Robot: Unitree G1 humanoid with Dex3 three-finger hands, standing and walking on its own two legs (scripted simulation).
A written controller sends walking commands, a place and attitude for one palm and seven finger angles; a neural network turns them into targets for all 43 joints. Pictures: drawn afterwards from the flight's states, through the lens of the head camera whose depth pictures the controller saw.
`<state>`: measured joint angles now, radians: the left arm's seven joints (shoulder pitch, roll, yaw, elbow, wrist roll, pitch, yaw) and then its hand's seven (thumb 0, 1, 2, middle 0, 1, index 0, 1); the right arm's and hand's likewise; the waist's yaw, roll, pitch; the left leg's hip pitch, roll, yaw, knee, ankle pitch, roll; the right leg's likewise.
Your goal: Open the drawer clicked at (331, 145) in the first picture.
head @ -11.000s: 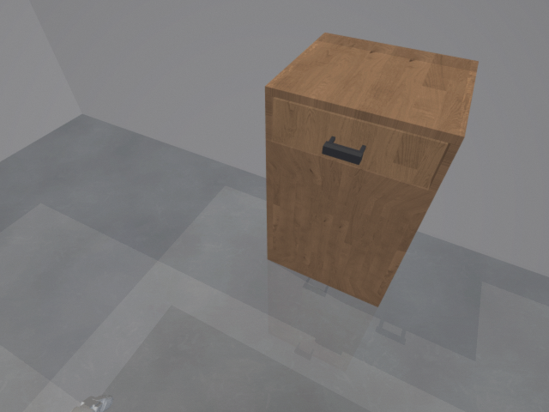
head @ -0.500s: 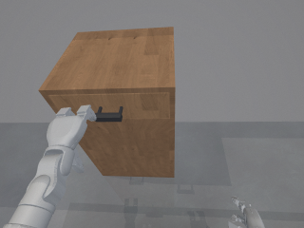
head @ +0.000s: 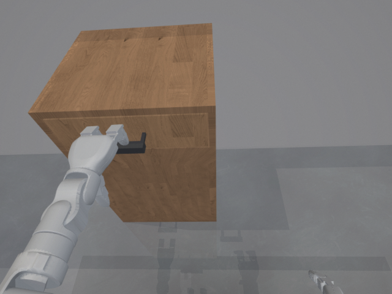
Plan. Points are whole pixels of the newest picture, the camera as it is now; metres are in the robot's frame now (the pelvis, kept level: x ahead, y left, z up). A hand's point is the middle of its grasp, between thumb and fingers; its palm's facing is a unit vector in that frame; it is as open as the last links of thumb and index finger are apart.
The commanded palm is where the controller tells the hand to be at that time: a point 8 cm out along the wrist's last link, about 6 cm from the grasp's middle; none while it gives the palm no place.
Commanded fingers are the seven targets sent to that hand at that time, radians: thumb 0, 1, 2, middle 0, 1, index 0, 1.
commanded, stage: move the hooked fingers above the handle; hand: left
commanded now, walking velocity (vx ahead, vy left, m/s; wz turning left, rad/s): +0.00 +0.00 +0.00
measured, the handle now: (128, 141) +0.50 +0.25 -0.04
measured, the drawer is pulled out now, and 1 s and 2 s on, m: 0.00 0.00 0.00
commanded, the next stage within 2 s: none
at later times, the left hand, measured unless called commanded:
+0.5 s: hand (115, 151) +0.41 +0.23 +0.03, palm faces -0.02 -0.04 -1.00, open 13.8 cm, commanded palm +0.39 +0.25 +0.09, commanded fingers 0.00 -0.50 0.30 -0.30 -1.20 -0.30 -1.20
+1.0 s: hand (120, 141) +0.45 +0.23 +0.02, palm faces -0.01 +0.00 -1.00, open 13.8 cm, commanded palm +0.42 +0.25 +0.07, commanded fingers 0.00 -0.50 0.30 -0.30 -1.20 -0.30 -1.20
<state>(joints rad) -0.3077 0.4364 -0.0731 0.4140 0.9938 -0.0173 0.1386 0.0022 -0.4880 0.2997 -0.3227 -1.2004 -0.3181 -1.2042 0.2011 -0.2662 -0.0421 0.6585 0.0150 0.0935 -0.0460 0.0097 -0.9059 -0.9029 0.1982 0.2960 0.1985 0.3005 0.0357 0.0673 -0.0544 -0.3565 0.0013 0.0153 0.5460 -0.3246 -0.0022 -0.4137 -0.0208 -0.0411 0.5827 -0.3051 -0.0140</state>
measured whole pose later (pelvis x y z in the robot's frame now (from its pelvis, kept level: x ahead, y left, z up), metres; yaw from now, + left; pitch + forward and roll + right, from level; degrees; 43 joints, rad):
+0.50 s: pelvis +0.00 +0.02 -0.01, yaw -1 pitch +12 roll +0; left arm -0.50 0.41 -0.07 0.66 1.05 -0.06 0.23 0.00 -0.49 0.30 -0.32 -1.20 -0.32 -1.20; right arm 0.25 -0.25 -0.06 0.67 0.01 0.10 -0.02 0.01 -0.91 -0.90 0.20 0.30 0.20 0.30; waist -0.01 0.05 -0.10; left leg -0.47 -0.01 0.03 0.63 -0.36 0.02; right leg -0.52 -0.03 -0.02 0.63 -0.32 0.01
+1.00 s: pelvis -0.01 +0.01 -0.02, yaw -1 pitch +16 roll +0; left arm -0.71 0.47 -0.02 0.95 1.10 -0.08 0.32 0.00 -0.49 0.30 -0.32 -1.20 -0.32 -1.20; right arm 0.30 -0.27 -0.06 0.70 0.00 0.10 -0.02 0.01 -0.91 -0.90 0.20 0.30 0.20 0.30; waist -0.07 0.04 -0.11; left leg -0.61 0.01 0.03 0.70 -0.37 0.01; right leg -0.65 -0.02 -0.03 0.69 -0.32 0.00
